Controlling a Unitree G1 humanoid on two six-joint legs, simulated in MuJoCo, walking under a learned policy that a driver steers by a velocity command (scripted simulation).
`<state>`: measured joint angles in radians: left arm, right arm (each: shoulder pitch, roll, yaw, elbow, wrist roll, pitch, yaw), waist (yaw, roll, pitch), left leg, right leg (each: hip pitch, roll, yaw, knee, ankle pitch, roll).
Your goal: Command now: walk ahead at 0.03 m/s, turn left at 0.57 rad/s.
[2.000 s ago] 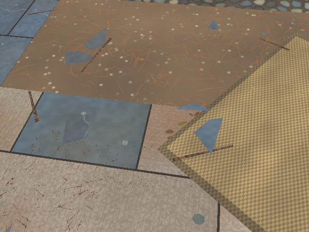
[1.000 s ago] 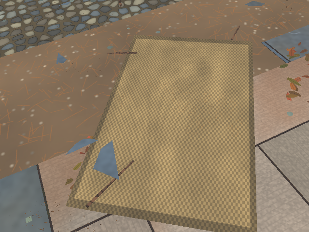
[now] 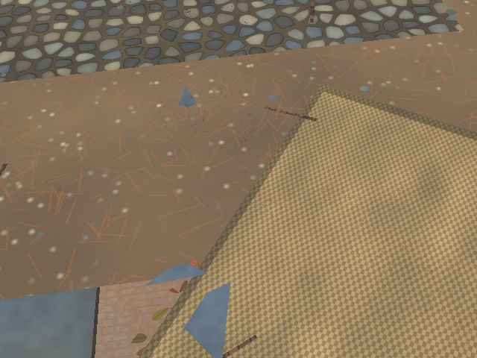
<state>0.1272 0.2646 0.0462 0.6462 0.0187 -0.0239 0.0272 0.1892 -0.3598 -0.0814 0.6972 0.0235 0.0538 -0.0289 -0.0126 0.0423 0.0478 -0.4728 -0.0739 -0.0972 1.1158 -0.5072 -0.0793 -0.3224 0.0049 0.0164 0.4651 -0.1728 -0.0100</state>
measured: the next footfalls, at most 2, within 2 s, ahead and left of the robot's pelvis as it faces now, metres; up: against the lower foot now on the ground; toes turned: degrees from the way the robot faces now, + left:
left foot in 0.26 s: +0.03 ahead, +0.15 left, +0.00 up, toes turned +13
right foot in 0.74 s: +0.10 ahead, -0.07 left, +0.00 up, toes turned +24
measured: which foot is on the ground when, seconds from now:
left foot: up 0.00-0.24, down 0.26-1.00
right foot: down 0.00-0.26, up 0.28-0.72, down 0.74-1.00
